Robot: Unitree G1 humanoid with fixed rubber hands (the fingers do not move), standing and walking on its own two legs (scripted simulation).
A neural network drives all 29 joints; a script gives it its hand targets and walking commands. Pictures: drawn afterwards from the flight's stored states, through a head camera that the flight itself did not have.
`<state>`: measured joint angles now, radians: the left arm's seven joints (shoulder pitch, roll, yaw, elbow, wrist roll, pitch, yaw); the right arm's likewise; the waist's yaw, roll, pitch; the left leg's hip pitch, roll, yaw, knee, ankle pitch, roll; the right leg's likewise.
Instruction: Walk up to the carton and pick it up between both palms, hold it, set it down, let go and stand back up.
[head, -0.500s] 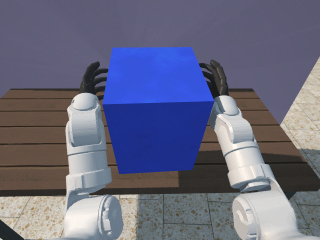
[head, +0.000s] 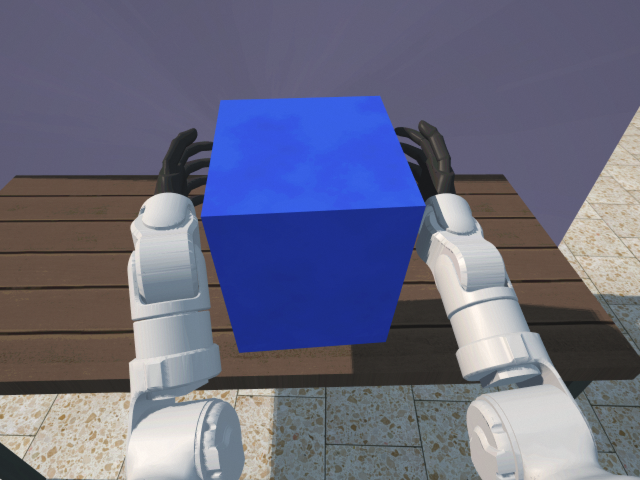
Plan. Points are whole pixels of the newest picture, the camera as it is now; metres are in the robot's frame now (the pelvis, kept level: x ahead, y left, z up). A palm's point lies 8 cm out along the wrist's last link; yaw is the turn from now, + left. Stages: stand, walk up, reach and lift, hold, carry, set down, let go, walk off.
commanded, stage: hold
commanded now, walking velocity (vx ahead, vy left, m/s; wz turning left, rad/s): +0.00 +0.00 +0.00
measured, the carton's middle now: (307, 227) +0.40 +0.00 +0.16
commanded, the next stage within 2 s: none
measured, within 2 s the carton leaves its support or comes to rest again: neither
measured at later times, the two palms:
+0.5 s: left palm (177, 197) +0.37 +0.14 +0.23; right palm (436, 188) +0.37 -0.15 +0.23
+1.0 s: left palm (172, 199) +0.37 +0.15 +0.23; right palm (432, 188) +0.37 -0.14 +0.23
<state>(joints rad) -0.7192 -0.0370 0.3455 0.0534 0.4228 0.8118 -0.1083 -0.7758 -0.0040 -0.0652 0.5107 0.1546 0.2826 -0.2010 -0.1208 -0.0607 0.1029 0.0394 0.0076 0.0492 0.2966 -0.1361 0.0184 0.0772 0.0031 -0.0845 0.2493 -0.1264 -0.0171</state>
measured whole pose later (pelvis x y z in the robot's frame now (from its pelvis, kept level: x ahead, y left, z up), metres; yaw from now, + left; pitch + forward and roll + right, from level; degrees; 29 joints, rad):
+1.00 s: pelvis +0.00 +0.00 +0.00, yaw +0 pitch -11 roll +0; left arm -0.74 -0.03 0.35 0.10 0.42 0.81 -0.10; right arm -0.80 0.01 -0.10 0.54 0.12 0.29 -0.19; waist -0.11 -0.07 0.09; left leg 0.04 0.01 0.05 0.29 -0.13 0.02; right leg 0.07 0.00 -0.09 0.26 -0.13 -0.02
